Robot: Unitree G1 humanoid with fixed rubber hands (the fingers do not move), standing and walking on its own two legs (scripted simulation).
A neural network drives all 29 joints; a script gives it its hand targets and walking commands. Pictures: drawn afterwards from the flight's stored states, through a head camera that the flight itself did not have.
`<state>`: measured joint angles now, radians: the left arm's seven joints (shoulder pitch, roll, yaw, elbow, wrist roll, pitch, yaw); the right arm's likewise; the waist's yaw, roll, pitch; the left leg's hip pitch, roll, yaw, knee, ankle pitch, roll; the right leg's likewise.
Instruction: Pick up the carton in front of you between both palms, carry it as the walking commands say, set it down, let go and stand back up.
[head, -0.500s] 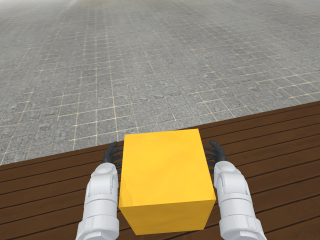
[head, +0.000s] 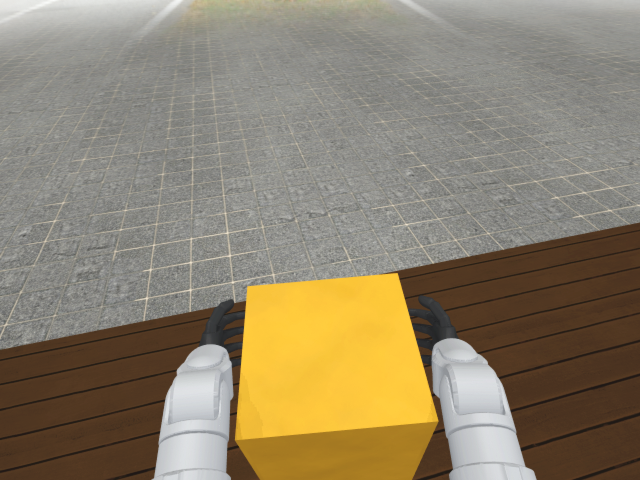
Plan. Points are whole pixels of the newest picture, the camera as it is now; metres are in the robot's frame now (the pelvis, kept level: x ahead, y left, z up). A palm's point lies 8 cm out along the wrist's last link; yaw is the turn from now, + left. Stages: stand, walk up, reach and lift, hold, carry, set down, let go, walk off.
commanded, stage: hold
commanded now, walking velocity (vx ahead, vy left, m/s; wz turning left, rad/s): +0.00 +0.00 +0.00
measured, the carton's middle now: (332, 388) +0.28 +0.00 -0.04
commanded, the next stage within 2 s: carry in 0.42 s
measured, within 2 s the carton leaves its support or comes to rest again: neither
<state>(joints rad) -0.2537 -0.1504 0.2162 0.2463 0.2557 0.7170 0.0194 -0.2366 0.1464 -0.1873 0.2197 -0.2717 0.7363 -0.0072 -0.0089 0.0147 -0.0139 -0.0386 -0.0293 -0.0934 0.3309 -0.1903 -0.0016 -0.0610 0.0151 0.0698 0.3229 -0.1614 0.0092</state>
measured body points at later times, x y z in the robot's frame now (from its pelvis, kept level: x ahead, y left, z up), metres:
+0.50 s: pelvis -0.02 +0.00 +0.00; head -0.07 +0.00 +0.44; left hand +0.29 +0.15 +0.05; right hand +0.28 -0.15 +0.04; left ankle +0.00 +0.12 -0.74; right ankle +0.01 -0.13 -0.74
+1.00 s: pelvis +0.13 -0.01 +0.00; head +0.12 +0.00 +0.45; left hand +0.41 +0.16 +0.07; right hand +0.42 -0.15 +0.07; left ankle +0.09 +0.11 -0.69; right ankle +0.10 -0.10 -0.75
